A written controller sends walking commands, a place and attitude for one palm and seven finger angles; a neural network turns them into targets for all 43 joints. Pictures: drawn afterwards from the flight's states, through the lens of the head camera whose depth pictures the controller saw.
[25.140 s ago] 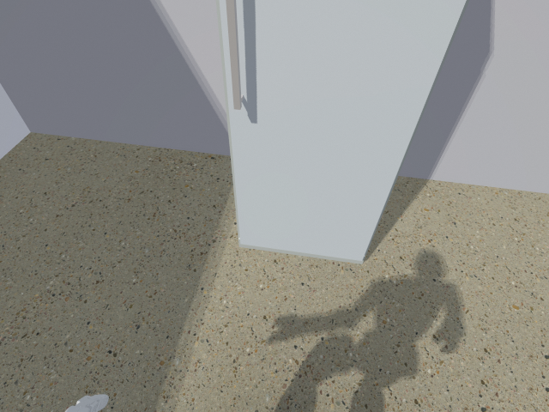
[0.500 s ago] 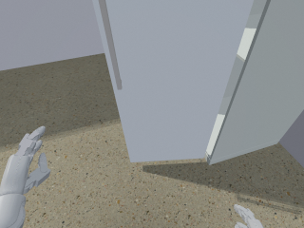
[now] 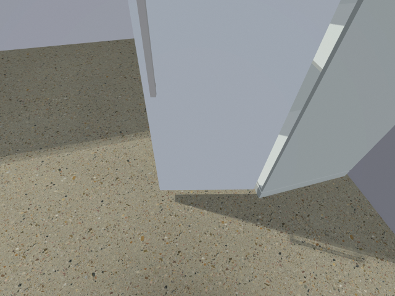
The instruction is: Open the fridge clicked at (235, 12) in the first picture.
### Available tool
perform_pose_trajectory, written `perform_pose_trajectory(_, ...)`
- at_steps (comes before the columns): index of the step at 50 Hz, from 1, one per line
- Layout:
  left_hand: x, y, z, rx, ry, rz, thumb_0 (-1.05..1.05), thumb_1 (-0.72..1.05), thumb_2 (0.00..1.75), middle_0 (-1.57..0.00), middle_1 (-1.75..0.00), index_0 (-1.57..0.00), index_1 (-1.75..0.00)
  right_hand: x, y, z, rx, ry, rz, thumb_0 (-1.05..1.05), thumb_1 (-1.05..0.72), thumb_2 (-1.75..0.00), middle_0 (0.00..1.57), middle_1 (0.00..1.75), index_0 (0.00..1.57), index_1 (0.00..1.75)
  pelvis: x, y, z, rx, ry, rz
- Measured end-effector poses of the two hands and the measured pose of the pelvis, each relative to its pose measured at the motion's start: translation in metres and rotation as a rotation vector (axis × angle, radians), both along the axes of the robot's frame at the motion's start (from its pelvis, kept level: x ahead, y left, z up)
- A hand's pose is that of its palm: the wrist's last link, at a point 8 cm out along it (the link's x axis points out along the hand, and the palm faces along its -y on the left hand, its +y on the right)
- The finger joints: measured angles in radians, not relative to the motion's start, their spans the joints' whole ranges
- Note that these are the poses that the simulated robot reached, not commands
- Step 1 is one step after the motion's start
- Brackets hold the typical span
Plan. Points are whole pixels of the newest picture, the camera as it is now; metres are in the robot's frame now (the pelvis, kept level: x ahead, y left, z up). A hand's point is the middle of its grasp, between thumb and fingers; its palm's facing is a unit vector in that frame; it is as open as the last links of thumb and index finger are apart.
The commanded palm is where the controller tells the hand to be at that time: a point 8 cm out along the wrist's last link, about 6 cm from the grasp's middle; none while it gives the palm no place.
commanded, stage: let the arm hang, fingers relaxed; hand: left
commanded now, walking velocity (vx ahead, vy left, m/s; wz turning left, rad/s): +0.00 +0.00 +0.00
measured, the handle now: (145, 25) +0.66 +0.18 +0.20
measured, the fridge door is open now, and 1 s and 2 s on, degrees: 76 76 76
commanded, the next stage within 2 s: look to check the result in 0.52 s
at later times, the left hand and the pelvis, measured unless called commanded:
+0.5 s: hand out of the picture +0.13 +0.25 -0.15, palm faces -0.05 -0.95 -0.31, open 7.4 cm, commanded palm none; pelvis +0.02 +0.02 +0.01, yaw -1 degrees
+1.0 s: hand out of the picture +0.11 +0.26 -0.15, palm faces -0.04 -0.94 -0.32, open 7.4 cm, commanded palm none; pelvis +0.04 +0.01 +0.01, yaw -1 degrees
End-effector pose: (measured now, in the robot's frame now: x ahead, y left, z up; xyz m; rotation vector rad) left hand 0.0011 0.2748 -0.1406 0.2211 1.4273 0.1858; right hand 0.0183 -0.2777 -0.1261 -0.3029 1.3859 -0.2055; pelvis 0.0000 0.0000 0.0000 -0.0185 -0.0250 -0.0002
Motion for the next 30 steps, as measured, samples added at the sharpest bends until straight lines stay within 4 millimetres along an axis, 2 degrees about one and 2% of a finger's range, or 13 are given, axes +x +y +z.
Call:
perform_pose_trajectory(3, 0.015, 0.016, 0.008, 0.04, -0.032, -0.011, 0.01, 0.91, 0.9, -0.2, -0.3, -0.2, -0.3, 0.006, 0.007, -0.003, 0.02, -0.02, -0.002, 0.01, -0.9, -0.9, 0.2, 0.3, 0.21, 0.3, 0.001, 0.003, 0.001, 0.002, -0.003, -0.004)
perform_pose_trajectory(8, 0.05, 0.032, 0.021, 0.081, -0.117, -0.041, 0.01, 0.91, 0.9, -0.2, -0.3, -0.2, -0.3, 0.025, 0.015, -0.006, 0.044, -0.073, 0.008, 0.0, -0.9, -0.9, 0.21, 0.3, 0.21, 0.3, 0.004, 0.009, 0.003, 0.007, -0.004, -0.009)
perform_pose_trajectory(13, 0.085, 0.035, 0.031, 0.091, -0.202, -0.076, 0.01, 0.91, 0.9, -0.2, -0.3, -0.2, -0.3, 0.048, 0.018, -0.003, 0.05, -0.132, 0.019, 0.0, -0.9, -0.9, 0.21, 0.3, 0.21, 0.3, 0.008, 0.013, 0.004, 0.013, -0.001, -0.014)
perform_pose_trajectory(17, 0.106, 0.032, 0.034, 0.081, -0.247, -0.098, 0.01, 0.91, 0.9, -0.2, -0.3, -0.2, -0.3, 0.063, 0.015, 0.001, 0.039, -0.169, 0.025, 0.0, -0.9, -0.9, 0.21, 0.3, 0.21, 0.3, 0.011, 0.016, 0.005, 0.016, 0.0, -0.017)
perform_pose_trajectory(23, 0.12, 0.025, 0.031, 0.055, -0.262, -0.117, 0.01, 0.91, 0.9, -0.2, -0.3, -0.2, -0.3, 0.076, 0.007, 0.009, 0.012, -0.191, 0.027, 0.0, -0.9, -0.9, 0.21, 0.3, 0.21, 0.3, 0.016, 0.017, 0.006, 0.019, 0.004, -0.023)
perform_pose_trajectory(30, 0.115, 0.021, 0.024, 0.036, -0.218, -0.113, 0.01, 0.91, 0.9, -0.2, -0.3, -0.2, -0.3, 0.077, -0.001, 0.013, -0.015, -0.17, 0.025, 0.0, -0.9, -0.9, 0.2, 0.3, 0.21, 0.3, 0.022, 0.017, 0.006, 0.02, 0.009, -0.025)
